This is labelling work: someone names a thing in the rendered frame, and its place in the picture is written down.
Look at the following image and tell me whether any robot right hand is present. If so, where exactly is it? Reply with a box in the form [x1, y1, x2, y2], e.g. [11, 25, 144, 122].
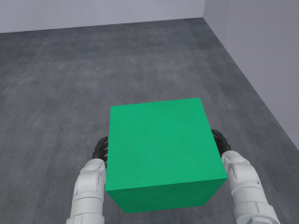
[211, 129, 232, 156]

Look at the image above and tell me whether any carton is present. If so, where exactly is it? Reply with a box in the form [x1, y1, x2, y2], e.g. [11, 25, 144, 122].
[105, 97, 228, 214]

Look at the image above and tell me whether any robot left hand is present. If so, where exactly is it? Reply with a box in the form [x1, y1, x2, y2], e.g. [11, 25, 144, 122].
[92, 136, 108, 168]

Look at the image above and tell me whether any left robot forearm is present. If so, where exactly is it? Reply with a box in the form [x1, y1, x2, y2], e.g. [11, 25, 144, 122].
[65, 159, 107, 224]

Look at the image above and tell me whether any right robot forearm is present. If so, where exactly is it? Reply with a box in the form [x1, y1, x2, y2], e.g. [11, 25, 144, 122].
[221, 150, 280, 224]

